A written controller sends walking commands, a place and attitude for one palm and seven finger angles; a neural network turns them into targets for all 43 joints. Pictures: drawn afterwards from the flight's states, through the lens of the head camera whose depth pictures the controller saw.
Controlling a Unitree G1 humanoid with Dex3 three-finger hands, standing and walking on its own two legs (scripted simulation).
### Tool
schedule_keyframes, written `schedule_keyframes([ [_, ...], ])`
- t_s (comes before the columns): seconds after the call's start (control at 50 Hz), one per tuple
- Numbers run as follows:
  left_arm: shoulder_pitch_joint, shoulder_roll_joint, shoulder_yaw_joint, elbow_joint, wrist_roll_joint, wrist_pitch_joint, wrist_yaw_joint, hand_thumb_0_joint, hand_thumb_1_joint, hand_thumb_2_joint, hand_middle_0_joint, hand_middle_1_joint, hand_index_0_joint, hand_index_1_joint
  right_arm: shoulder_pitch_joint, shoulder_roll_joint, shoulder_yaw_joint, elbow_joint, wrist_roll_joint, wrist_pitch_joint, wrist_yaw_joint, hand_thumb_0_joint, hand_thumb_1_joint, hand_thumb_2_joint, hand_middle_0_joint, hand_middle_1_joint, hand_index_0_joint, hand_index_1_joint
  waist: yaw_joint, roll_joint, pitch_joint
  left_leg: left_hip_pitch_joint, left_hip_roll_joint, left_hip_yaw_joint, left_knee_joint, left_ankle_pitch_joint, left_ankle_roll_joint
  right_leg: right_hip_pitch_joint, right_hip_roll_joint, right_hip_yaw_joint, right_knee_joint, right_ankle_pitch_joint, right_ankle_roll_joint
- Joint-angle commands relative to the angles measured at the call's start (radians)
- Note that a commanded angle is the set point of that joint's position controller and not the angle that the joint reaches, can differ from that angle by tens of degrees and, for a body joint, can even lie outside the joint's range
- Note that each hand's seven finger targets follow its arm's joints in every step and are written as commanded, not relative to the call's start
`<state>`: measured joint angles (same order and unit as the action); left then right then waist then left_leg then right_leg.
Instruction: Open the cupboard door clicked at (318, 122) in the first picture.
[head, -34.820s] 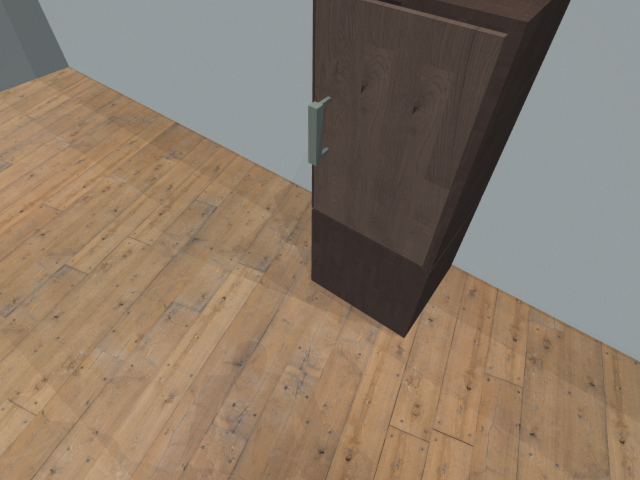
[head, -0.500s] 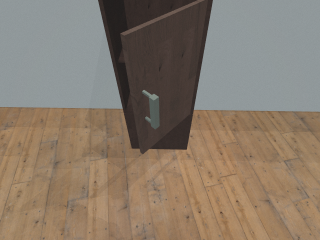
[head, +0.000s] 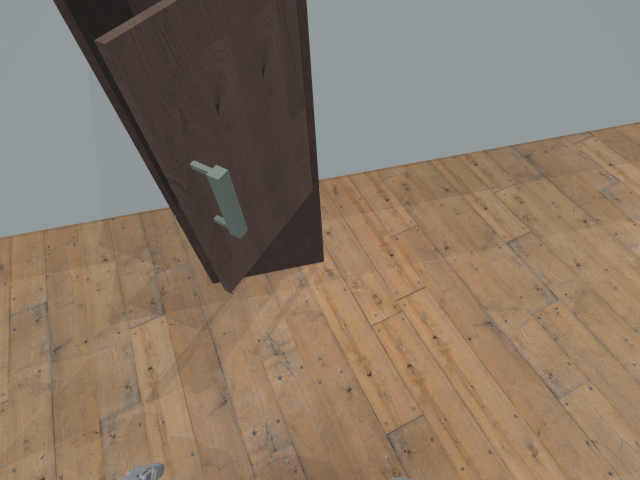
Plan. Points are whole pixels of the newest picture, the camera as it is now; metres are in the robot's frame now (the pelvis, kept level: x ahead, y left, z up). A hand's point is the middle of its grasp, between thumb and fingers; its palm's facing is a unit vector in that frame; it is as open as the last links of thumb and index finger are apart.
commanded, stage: walk to a spot facing it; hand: left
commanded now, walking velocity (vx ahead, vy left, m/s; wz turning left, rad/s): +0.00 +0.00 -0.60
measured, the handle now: (219, 200) +0.53 +0.22 -0.03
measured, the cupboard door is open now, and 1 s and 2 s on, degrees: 48 48 48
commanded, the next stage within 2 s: none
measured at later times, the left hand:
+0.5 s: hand (225, 452) +0.17 +0.16 -0.16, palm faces -0.27 -0.94 -0.21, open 7.4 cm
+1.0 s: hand (292, 406) +0.23 +0.07 -0.17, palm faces -0.59 -0.78 -0.20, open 7.4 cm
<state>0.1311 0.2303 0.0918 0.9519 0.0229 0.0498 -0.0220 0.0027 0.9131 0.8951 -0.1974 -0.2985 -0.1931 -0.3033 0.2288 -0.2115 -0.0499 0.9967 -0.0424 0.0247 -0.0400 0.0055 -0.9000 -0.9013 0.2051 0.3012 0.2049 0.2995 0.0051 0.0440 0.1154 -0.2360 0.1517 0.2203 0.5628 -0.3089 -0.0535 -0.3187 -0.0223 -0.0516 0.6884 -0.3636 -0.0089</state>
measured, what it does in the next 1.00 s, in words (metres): steps on the spot, turning right: right foot, then left foot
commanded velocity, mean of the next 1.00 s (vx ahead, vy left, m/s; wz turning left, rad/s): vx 0.03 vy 0.00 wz -0.60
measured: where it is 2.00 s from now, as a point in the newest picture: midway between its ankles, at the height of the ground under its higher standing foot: (465, 470)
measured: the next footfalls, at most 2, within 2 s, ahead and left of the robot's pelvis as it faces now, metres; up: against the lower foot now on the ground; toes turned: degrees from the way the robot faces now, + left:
right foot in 0.02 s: +0.03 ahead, -0.12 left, +0.00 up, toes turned -3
left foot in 0.36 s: +0.09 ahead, +0.12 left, +0.00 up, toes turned -14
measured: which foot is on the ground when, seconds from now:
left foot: down 0.00-0.00, up 0.02-0.34, down 0.36-0.62, up 0.64-0.92, down 0.94-1.00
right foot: up 0.00-0.00, down 0.02-0.34, up 0.36-0.60, down 0.62-0.92, up 0.94-1.00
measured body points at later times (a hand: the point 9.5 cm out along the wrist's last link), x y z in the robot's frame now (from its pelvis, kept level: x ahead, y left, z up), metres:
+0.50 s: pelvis +0.02 -0.01 +0.01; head +0.09 -0.01 +0.45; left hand +0.18 +0.21 -0.14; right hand +0.03 -0.28 -0.13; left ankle +0.05 +0.13 -0.73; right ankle -0.04 -0.12 -0.66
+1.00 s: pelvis +0.05 -0.04 +0.00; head +0.10 -0.06 +0.44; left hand +0.27 +0.11 -0.16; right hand -0.05 -0.29 -0.13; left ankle +0.12 +0.05 -0.73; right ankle -0.04 -0.13 -0.70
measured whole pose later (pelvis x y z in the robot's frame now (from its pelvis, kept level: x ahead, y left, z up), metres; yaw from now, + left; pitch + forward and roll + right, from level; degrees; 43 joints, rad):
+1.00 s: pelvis +0.05 -0.04 +0.00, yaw -38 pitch +2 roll -1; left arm 0.16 0.25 0.07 0.91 0.03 0.07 -0.02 0.00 0.91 0.89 -0.20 -0.30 -0.20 -0.30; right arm 0.20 -0.21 -0.02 0.87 -0.03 0.00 -0.03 0.01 -0.90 -0.90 0.20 0.30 0.20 0.30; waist -0.01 -0.03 0.09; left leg -0.32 0.05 0.05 0.60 -0.31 0.00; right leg -0.42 0.07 0.07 0.87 -0.49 0.01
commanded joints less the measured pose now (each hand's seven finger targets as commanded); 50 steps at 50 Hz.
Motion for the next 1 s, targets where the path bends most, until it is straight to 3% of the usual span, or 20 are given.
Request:
schedule_keyframes([
  [0.0, 0.202, 0.271, 0.050, -0.019, -0.001, -0.030, 0.025, 0.000, 0.900, 0.900, -0.200, -0.300, -0.200, -0.300, -0.088, -0.110, -0.034, -0.158, 0.027, 0.006, 0.009, 0.000, -0.900, -0.900, 0.200, 0.300, 0.200, 0.300, 0.103, -0.368, -0.124, -0.311, -0.086, -0.087, 0.473, -0.362, -0.002, 0.237, -0.356, 0.511, -0.375, 0.590, -0.206],
  [0.06, 0.091, 0.199, 0.043, -0.060, 0.004, -0.028, 0.049, 0.000, 0.900, 0.900, -0.200, -0.300, -0.200, -0.300, -0.110, -0.110, -0.035, -0.155, 0.027, 0.005, 0.004, 0.000, -0.900, -0.900, 0.200, 0.300, 0.200, 0.300, 0.036, -0.274, -0.151, -0.359, -0.056, -0.231, 0.597, -0.211, 0.001, 0.240, -0.239, 0.448, -0.290, 0.573, -0.220],
  [0.14, 0.085, 0.197, 0.037, -0.080, 0.006, -0.032, 0.049, 0.000, 0.900, 0.900, -0.200, -0.300, -0.200, -0.300, -0.119, -0.074, -0.021, -0.159, 0.035, 0.004, 0.006, 0.000, -0.900, -0.900, 0.200, 0.300, 0.200, 0.300, 0.024, -0.149, -0.172, -0.236, -0.103, -0.199, 0.391, -0.170, -0.009, 0.207, -0.189, 0.407, -0.263, 0.683, -0.204],
  [0.2, 0.087, 0.201, 0.041, -0.087, 0.008, -0.027, 0.045, 0.000, 0.900, 0.900, -0.200, -0.300, -0.200, -0.300, -0.120, -0.081, -0.023, -0.174, 0.040, 0.001, 0.005, 0.000, -0.900, -0.900, 0.200, 0.300, 0.200, 0.300, 0.022, -0.201, -0.159, -0.199, -0.129, -0.205, 0.282, -0.144, -0.002, 0.197, -0.164, 0.448, -0.271, 0.649, -0.194],
  [0.28, 0.021, 0.179, 0.035, -0.112, -0.003, -0.019, 0.039, 0.000, 0.900, 0.900, -0.200, -0.300, -0.200, -0.300, 0.001, -0.101, -0.024, -0.150, 0.042, -0.017, -0.005, 0.000, -0.900, -0.900, 0.200, 0.300, 0.200, 0.300, -0.052, -0.139, -0.186, 0.082, -0.126, -0.217, -0.093, 0.069, 0.013, 0.036, -0.091, 0.429, -0.189, 0.515, -0.103],
  [0.32, 0.034, 0.080, 0.012, -0.158, -0.016, -0.016, 0.017, 0.000, 0.900, 0.900, -0.200, -0.300, -0.200, -0.300, 0.049, -0.263, -0.047, -0.161, 0.013, -0.032, -0.013, 0.000, -0.900, -0.900, 0.200, 0.300, 0.200, 0.300, -0.054, 0.314, -0.172, 0.239, 0.300, -0.649, -0.313, 0.223, 0.190, -0.272, 0.116, 0.151, 0.162, -0.230, 0.024],
  [0.36, 0.004, 0.118, 0.021, -0.163, 0.007, -0.018, 0.002, 0.000, 0.900, 0.900, -0.200, -0.300, -0.200, -0.300, 0.010, -0.247, -0.038, -0.188, -0.001, -0.033, -0.015, 0.000, -0.900, -0.900, 0.200, 0.300, 0.200, 0.300, -0.033, 0.151, -0.132, 0.086, 0.318, -0.638, -0.268, 0.336, 0.280, -0.272, 0.045, 0.123, 0.447, -0.241, 0.047],
  [0.44, -0.002, 0.076, 0.005, -0.148, -0.006, -0.007, -0.019, 0.000, 0.900, 0.900, -0.200, -0.300, -0.200, -0.300, -0.036, -0.194, -0.024, -0.202, 0.002, -0.027, -0.010, 0.000, -0.900, -0.900, 0.200, 0.300, 0.200, 0.300, -0.003, 0.178, -0.151, 0.110, 0.144, -0.248, -0.168, 0.565, 0.177, -0.195, 0.004, 0.033, 0.349, -0.131, 0.067],
  [0.5, -0.029, 0.067, -0.004, -0.158, -0.007, -0.014, -0.025, 0.000, 0.900, 0.900, -0.200, -0.300, -0.200, -0.300, 0.022, -0.223, -0.037, -0.182, 0.003, -0.022, -0.004, 0.000, -0.900, -0.900, 0.200, 0.300, 0.200, 0.300, -0.035, 0.186, -0.167, 0.125, 0.147, -0.206, -0.118, 0.568, 0.157, -0.080, 0.031, -0.038, 0.109, -0.116, 0.050],
  [0.56, 0.070, 0.107, 0.003, -0.128, -0.007, -0.024, -0.020, 0.000, 0.900, 0.900, -0.200, -0.300, -0.200, -0.300, 0.004, -0.236, -0.047, -0.185, 0.016, -0.012, 0.005, 0.000, -0.900, -0.900, 0.200, 0.300, 0.200, 0.300, 0.015, 0.119, -0.180, 0.023, 0.118, -0.154, 0.030, 0.414, 0.083, 0.156, 0.047, -0.053, -0.194, 0.145, 0.019],
  [0.58, 0.129, 0.184, 0.020, -0.106, 0.000, -0.032, -0.009, 0.000, 0.900, 0.900, -0.200, -0.300, -0.200, -0.300, -0.009, -0.195, -0.045, -0.198, 0.027, -0.010, 0.010, 0.000, -0.900, -0.900, 0.200, 0.300, 0.200, 0.300, 0.044, -0.058, -0.193, -0.144, 0.052, -0.089, 0.191, 0.183, 0.025, 0.315, -0.093, 0.128, -0.282, 0.364, -0.034],
  [0.6, 0.184, 0.294, 0.043, -0.091, 0.005, -0.036, 0.010, 0.000, 0.900, 0.900, -0.200, -0.300, -0.200, -0.300, -0.066, -0.113, -0.022, -0.249, 0.034, -0.009, 0.015, 0.000, -0.900, -0.900, 0.200, 0.300, 0.200, 0.300, 0.081, -0.376, -0.184, -0.361, -0.089, -0.057, 0.421, -0.341, -0.020, 0.370, -0.353, 0.487, -0.343, 0.644, -0.161],
  [0.62, 0.214, 0.318, 0.040, -0.089, -0.004, -0.032, 0.016, 0.000, 0.900, 0.900, -0.200, -0.300, -0.200, -0.300, -0.072, -0.149, -0.021, -0.248, 0.037, -0.001, 0.009, 0.000, -0.900, -0.900, 0.200, 0.300, 0.200, 0.300, 0.105, -0.303, -0.187, -0.343, -0.069, -0.192, 0.536, -0.363, -0.005, 0.274, -0.386, 0.502, -0.345, 0.545, -0.242],
  [0.64, 0.152, 0.269, 0.042, -0.099, 0.001, -0.028, 0.029, 0.000, 0.900, 0.900, -0.200, -0.300, -0.200, -0.300, -0.099, -0.133, -0.026, -0.235, 0.036, 0.001, 0.003, 0.000, -0.900, -0.900, 0.200, 0.300, 0.200, 0.300, 0.069, -0.332, -0.171, -0.393, -0.064, -0.230, 0.594, -0.296, -0.003, 0.277, -0.293, 0.495, -0.329, 0.508, -0.234],
  [0.7, 0.068, 0.198, 0.022, -0.122, 0.000, -0.027, 0.041, 0.000, 0.900, 0.900, -0.200, -0.300, -0.200, -0.300, -0.087, -0.121, -0.021, -0.193, 0.035, 0.001, 0.009, 0.000, -0.900, -0.900, 0.200, 0.300, 0.200, 0.300, 0.024, -0.218, -0.174, -0.309, -0.063, -0.216, 0.532, -0.180, -0.020, 0.215, -0.209, 0.362, -0.277, 0.608, -0.196],
  [0.86, 0.003, 0.193, 0.023, -0.125, -0.003, -0.017, 0.033, 0.000, 0.900, 0.900, -0.200, -0.300, -0.200, -0.300, 0.043, -0.100, -0.018, -0.154, 0.041, -0.011, 0.002, 0.000, -0.900, -0.900, 0.200, 0.300, 0.200, 0.300, -0.048, -0.168, -0.163, 0.023, -0.127, -0.194, -0.012, 0.032, 0.000, 0.023, -0.118, 0.391, -0.227, 0.416, -0.117],
  [0.88, -0.014, 0.158, 0.016, -0.142, -0.010, -0.012, 0.030, 0.000, 0.900, 0.900, -0.200, -0.300, -0.200, -0.300, 0.096, -0.145, -0.024, -0.140, 0.034, -0.020, -0.003, 0.000, -0.900, -0.900, 0.200, 0.300, 0.200, 0.300, -0.071, -0.061, -0.166, 0.132, -0.048, -0.273, -0.155, 0.039, 0.031, -0.094, -0.051, 0.344, -0.162, 0.259, -0.071],
  [0.9, 0.017, 0.086, 0.003, -0.162, -0.019, -0.008, 0.018, 0.000, 0.900, 0.900, -0.200, -0.300, -0.200, -0.300, 0.119, -0.248, -0.041, -0.145, 0.012, -0.030, -0.006, 0.000, -0.900, -0.900, 0.200, 0.300, 0.200, 0.300, -0.067, 0.249, -0.162, 0.210, 0.207, -0.570, -0.288, -0.003, 0.130, -0.266, 0.101, 0.193, 0.047, -0.099, -0.003],
  [0.92, -0.015, 0.105, 0.004, -0.188, -0.011, -0.014, 0.006, 0.000, 0.900, 0.900, -0.200, -0.300, -0.200, -0.300, 0.139, -0.293, -0.045, -0.161, 0.004, -0.028, -0.012, 0.000, -0.900, -0.900, 0.200, 0.300, 0.200, 0.300, -0.079, 0.253, -0.140, 0.122, 0.365, -0.709, -0.363, -0.096, 0.234, -0.284, 0.084, 0.094, 0.281, -0.278, 0.026],
  [0.98, -0.051, 0.106, 0.014, -0.159, 0.008, -0.023, -0.026, 0.000, 0.900, 0.900, -0.200, -0.300, -0.200, -0.300, 0.055, -0.216, -0.024, -0.178, 0.000, -0.045, -0.002, 0.000, -0.900, -0.900, 0.200, 0.300, 0.200, 0.300, -0.030, 0.157, -0.086, 0.072, 0.239, -0.499, -0.341, -0.075, 0.200, -0.323, -0.012, 0.082, 0.451, -0.118, 0.040],
])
